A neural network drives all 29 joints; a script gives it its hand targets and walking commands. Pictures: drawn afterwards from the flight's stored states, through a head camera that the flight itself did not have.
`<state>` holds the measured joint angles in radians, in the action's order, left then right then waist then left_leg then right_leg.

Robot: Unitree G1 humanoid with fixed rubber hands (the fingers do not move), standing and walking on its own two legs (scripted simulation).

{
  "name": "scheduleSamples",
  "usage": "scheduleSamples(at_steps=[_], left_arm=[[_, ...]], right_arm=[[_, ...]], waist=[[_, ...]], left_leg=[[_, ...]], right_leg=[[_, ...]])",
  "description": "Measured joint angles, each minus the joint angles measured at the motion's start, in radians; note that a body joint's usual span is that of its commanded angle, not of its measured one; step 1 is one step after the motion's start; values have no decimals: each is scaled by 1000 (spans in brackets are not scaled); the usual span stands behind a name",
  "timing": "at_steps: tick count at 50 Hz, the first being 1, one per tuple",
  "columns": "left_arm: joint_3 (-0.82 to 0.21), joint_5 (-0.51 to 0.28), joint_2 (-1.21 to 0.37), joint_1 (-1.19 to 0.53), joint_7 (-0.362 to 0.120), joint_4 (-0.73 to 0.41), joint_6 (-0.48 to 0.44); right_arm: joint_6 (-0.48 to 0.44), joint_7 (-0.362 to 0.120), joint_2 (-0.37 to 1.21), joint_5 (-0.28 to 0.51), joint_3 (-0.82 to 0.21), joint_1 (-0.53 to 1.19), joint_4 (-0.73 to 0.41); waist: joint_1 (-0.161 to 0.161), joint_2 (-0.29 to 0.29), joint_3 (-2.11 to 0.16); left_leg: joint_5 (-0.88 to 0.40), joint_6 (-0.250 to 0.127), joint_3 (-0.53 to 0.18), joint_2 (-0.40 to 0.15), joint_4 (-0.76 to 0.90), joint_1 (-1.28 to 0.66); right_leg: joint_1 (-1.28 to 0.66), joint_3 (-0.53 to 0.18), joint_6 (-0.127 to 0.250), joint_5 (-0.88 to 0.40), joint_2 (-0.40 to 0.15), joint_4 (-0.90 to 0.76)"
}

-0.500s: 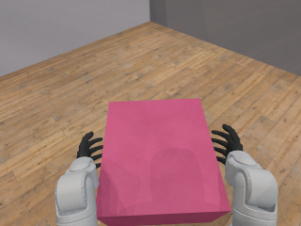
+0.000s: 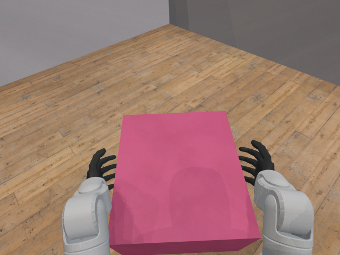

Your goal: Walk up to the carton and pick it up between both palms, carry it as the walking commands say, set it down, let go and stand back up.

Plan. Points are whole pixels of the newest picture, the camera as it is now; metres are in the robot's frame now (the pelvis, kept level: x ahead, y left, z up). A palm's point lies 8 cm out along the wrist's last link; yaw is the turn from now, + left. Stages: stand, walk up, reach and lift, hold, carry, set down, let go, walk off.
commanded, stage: carry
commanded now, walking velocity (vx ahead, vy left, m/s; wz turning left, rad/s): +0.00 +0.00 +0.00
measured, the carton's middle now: (177, 179) +0.31 +0.00 +0.03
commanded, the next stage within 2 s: hold in 0.68 s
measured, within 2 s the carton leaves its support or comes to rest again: neither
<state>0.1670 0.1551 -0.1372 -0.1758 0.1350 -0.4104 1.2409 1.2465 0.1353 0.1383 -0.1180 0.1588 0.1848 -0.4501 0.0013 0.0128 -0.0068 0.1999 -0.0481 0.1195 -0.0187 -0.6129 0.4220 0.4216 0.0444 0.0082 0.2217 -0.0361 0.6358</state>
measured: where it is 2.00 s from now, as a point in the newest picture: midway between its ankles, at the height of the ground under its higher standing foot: outside the picture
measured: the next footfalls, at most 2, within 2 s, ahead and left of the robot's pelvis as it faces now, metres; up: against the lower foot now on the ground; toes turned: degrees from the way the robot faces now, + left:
none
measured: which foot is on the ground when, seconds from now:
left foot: down 0.00-1.00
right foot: down 0.00-1.00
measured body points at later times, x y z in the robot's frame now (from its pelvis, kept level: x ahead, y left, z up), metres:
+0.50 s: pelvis +0.00 +0.00 +0.00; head +0.00 -0.01 +0.45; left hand +0.27 +0.18 +0.09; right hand +0.28 -0.17 +0.09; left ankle +0.08 +0.10 -0.72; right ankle +0.07 -0.12 -0.72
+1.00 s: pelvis +0.01 +0.00 +0.00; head +0.01 +0.00 +0.45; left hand +0.27 +0.18 -0.01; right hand +0.29 -0.16 +0.00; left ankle +0.08 +0.09 -0.72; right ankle +0.07 -0.12 -0.72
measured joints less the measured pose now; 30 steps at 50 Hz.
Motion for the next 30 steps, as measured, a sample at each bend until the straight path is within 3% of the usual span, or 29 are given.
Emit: scheduleSamples(at_steps=[30], left_arm=[[0,0,0,0,0,0,0]], right_arm=[[-1,0,0,0,0,-1,0]], waist=[[0,0,0]], left_leg=[[0,0,0,0,0,0]], right_leg=[[0,0,0,0,0,0]])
